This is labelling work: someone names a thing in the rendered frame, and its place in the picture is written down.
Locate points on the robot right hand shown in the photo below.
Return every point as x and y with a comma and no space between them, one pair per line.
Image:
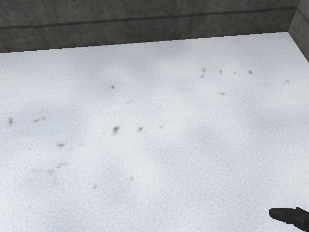
298,217

